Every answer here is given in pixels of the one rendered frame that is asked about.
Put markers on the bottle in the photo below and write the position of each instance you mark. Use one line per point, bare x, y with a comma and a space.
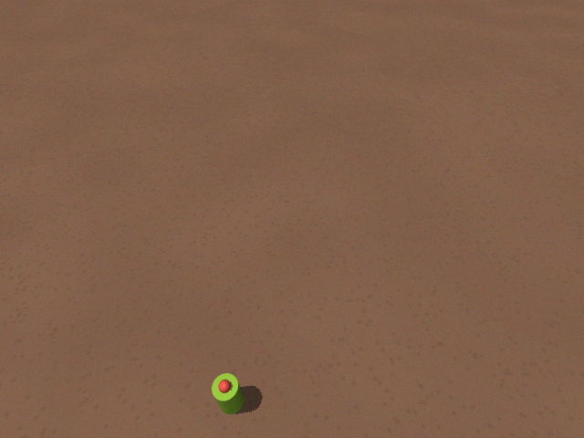
227, 393

